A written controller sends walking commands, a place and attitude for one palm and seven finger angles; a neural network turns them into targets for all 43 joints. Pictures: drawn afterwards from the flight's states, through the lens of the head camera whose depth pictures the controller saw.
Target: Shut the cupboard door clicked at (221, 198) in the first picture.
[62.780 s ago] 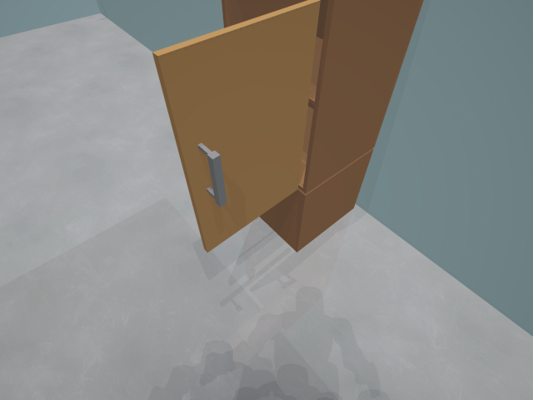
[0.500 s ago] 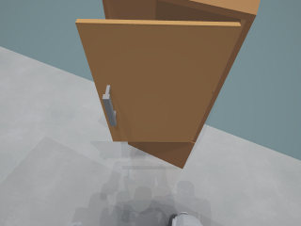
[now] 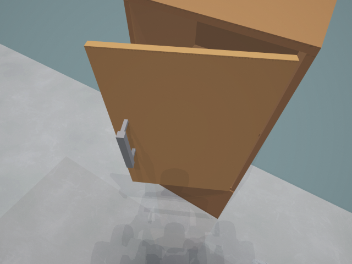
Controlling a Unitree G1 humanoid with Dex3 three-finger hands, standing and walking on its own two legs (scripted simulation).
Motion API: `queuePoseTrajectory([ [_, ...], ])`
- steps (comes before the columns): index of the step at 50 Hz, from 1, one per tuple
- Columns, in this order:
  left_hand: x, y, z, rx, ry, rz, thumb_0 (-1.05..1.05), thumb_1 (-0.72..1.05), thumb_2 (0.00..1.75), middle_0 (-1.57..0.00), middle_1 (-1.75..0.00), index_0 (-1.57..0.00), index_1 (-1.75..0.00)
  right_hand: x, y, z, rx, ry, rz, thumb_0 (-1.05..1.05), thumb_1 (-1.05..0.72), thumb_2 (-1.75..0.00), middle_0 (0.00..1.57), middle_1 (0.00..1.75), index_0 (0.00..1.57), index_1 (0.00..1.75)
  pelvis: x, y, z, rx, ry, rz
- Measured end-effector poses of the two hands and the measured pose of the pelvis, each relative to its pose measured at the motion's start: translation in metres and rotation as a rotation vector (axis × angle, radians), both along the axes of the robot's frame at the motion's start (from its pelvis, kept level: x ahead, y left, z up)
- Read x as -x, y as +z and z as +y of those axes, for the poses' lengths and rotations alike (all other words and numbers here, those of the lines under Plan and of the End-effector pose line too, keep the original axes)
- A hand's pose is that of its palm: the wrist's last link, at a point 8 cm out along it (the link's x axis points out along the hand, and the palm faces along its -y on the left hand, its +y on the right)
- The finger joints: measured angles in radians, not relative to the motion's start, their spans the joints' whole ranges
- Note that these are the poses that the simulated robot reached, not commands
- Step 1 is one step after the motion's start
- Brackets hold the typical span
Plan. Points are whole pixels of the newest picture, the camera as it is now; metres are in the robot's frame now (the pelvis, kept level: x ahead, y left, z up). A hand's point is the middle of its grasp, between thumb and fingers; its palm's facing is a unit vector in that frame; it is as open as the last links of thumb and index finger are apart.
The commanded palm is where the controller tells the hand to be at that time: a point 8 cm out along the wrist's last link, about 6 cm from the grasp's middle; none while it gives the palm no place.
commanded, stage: come to a stop and stand still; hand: left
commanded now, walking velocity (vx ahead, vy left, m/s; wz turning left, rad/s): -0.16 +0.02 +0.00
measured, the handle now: (128, 145) +0.40 +0.18 -0.02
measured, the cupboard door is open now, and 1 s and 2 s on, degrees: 25 25 25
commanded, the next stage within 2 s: look again from close up in 0.56 s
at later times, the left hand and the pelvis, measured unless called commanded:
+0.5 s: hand out of the picture -0.04 +0.20 -0.17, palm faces +0.07 -0.99 -0.15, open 7.4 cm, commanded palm none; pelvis -0.04 +0.03 +0.01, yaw +1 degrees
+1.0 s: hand out of the picture -0.02 +0.16 -0.16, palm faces +0.01 -0.97 -0.24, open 7.3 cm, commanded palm none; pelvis -0.02 -0.01 +0.01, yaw +0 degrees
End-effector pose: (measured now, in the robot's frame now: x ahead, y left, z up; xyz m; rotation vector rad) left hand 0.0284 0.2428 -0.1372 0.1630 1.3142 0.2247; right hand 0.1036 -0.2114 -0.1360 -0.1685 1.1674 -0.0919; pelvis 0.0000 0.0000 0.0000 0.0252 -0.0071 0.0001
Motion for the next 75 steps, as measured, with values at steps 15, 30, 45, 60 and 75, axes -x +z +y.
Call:
queuePoseTrajectory([
  [15,0.059,0.001,-0.006,0.040,0.019,0.033,0.00,0.91,0.90,-0.21,-0.30,-0.20,-0.30,0.035,0.011,-0.018,0.055,-0.009,0.037,0.00,-0.91,-0.90,0.20,0.30,0.20,0.29,0.031,0.006,0.008,0.007,0.015,0.006],
  [30,0.078,-0.008,0.004,0.100,-0.011,0.086,0.00,0.91,0.90,-0.20,-0.30,-0.20,-0.30,0.144,0.010,0.015,0.041,-0.076,0.214,0.00,-0.93,-0.90,0.20,0.30,0.20,0.30,0.039,0.011,0.024,0.015,0.005,-0.023],
  [45,0.070,0.010,-0.020,0.013,-0.037,0.115,0.00,0.91,0.90,-0.20,-0.30,-0.20,-0.30,0.140,-0.021,0.016,-0.088,-0.077,0.203,0.00,-0.92,-0.90,0.20,0.30,0.20,0.29,0.021,0.004,0.003,0.010,-0.006,-0.008],
  [60,0.039,0.016,-0.042,-0.008,-0.038,0.063,0.01,0.93,0.90,-0.20,-0.30,-0.20,-0.30,0.129,-0.019,-0.020,-0.068,-0.068,0.225,0.00,-0.92,-0.90,0.20,0.30,0.20,0.29,0.013,0.008,-0.025,0.001,-0.006,-0.008],
  [75,-0.111,0.132,-0.045,0.065,-0.080,-1.200,0.01,0.91,0.90,-0.27,-0.38,-0.27,-0.38,0.010,0.028,-0.080,0.122,-0.004,-0.518,0.01,-0.91,-0.90,0.20,0.30,0.20,0.29,0.050,-0.029,-0.024,-0.021,0.008,0.129],
])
